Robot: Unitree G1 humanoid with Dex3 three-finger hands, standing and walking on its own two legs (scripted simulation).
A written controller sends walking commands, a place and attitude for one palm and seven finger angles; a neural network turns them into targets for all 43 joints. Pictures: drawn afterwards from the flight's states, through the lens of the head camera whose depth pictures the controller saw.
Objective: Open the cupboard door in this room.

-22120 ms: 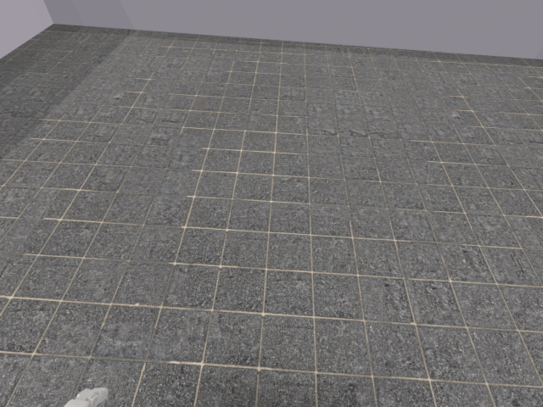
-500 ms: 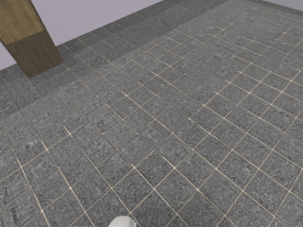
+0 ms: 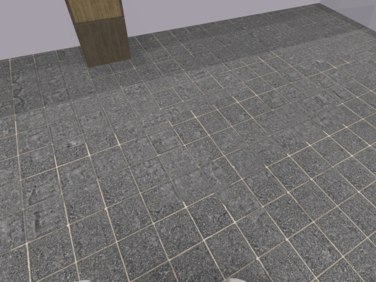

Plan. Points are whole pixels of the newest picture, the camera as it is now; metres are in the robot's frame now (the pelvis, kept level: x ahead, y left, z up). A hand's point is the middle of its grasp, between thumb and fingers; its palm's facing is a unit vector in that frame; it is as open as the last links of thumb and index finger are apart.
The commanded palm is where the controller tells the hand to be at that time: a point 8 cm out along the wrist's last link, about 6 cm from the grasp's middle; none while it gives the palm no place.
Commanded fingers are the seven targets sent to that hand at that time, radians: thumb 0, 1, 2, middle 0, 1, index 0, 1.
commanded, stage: turn or walk to find it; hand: left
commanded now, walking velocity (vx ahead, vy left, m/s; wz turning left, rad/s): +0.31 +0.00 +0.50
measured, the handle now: out of the picture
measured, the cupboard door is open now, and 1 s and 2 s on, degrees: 0 0 0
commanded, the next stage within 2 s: none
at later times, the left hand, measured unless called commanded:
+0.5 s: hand out of the picture +0.01 +0.11 -0.15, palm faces +0.34 -0.91 -0.23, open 7.4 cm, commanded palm none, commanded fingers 0.00 0.90 0.90 -0.20 -0.30 -0.20 -0.30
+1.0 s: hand (96, 195) +0.35 +0.29 -0.16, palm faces +0.42 -0.89 -0.17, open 7.4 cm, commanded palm none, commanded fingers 0.00 0.90 0.90 -0.20 -0.30 -0.20 -0.30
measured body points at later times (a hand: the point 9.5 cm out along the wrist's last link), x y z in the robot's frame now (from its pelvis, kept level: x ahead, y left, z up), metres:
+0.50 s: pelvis +0.13 -0.04 +0.00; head +0.16 -0.05 +0.45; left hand +0.00 +0.16 -0.14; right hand +0.24 -0.26 -0.16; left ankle +0.15 +0.14 -0.65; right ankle +0.03 -0.14 -0.74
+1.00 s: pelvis +0.33 +0.08 +0.00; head +0.34 +0.09 +0.45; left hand +0.33 +0.34 -0.15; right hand +0.45 -0.14 -0.14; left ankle +0.25 +0.12 -0.74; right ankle +0.49 -0.02 -0.67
